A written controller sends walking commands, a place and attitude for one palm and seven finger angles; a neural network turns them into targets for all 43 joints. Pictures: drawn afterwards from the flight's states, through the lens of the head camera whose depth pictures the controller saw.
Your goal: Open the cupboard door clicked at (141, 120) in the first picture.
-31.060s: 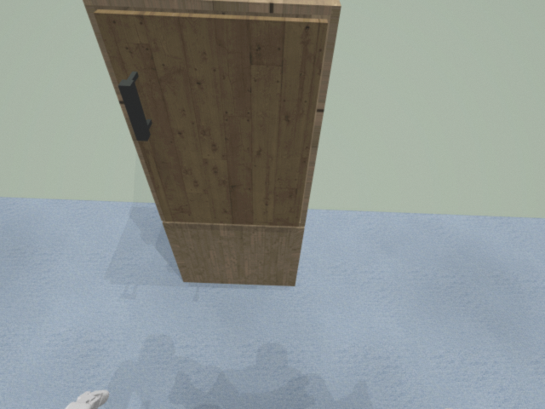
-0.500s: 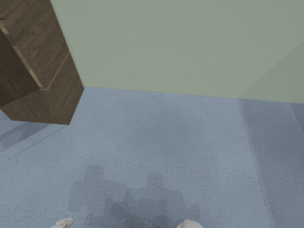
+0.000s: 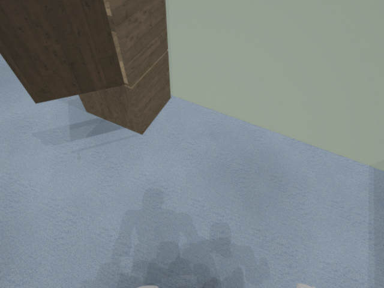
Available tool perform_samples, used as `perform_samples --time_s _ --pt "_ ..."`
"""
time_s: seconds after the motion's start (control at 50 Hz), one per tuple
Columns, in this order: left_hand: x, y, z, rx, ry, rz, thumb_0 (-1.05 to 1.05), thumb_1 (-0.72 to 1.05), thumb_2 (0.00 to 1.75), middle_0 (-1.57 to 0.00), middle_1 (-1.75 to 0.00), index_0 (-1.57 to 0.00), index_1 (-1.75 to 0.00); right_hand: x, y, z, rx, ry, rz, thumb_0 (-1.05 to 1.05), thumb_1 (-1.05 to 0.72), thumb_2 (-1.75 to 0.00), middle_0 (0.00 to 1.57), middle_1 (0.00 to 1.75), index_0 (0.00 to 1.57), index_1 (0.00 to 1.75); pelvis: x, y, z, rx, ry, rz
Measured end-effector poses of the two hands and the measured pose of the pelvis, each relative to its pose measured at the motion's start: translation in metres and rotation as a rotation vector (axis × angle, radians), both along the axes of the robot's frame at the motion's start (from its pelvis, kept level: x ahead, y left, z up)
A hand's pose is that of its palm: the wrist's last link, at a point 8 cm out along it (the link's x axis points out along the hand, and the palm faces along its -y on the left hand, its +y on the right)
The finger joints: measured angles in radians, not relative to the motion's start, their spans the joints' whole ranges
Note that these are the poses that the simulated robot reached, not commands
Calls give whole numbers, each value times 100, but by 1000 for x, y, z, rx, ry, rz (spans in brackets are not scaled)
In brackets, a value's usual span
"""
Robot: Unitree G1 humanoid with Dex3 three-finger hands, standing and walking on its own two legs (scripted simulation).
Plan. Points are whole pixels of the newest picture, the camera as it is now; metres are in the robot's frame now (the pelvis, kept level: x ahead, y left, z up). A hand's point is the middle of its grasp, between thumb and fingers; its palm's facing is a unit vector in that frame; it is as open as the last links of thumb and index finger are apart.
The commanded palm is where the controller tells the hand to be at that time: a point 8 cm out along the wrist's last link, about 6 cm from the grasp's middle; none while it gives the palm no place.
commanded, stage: turn to face it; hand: left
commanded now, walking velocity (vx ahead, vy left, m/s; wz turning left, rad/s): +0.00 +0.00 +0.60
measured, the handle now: out of the picture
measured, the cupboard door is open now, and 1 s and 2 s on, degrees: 46 46 46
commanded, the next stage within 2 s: take the last steps up to it in 0.56 s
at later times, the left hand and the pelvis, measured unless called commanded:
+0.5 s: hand out of the picture +0.04 +0.17 -0.14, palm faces +0.25 -0.93 -0.27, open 7.4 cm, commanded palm none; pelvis +0.01 -0.04 +0.01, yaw +14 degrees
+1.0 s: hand out of the picture +0.02 +0.21 -0.15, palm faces +0.41 -0.89 -0.20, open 7.4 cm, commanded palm none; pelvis +0.04 +0.01 +0.02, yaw +22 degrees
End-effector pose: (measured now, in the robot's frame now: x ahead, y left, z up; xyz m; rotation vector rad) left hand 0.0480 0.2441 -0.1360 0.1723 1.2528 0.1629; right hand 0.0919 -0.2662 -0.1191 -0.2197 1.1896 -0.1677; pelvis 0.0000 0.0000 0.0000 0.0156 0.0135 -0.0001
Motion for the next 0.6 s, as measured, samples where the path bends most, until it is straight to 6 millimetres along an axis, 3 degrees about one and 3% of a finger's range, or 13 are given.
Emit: perform_samples --time_s 0.08,0.22,0.38,0.5,0.6 --pt "-14 23 -6 24 53 63 0 91 89 -20 -30 -20 -30 24 15 7 -21 -50 64 0 -91 -90 20 30 20 30 0 4 0 2 -1 43" --pt "-2 27 17 48 -30 121 0 91 89 -20 -29 -20 -30 30 23 11 -6 -17 130 0 -91 -90 20 30 20 30 3 -2 12 -16 -1 110" --pt "4 -3 27 95 -108 151 0 91 89 -20 -29 -20 -30 37 4 -18 59 24 155 0 -90 -90 20 30 21 30 9 -31 2 2 -6 179" --pt "-27 -32 33 65 -57 222 0 91 89 -20 -30 -20 -30 50 -4 -12 64 65 197 0 -91 -90 20 30 20 30 14 -39 13 17 -16 249" --pt "-52 -44 26 20 -11 288 0 91 89 -20 -30 -20 -30 64 5 -2 47 78 248 0 -91 -90 20 30 20 30 18 -37 18 24 -9 296"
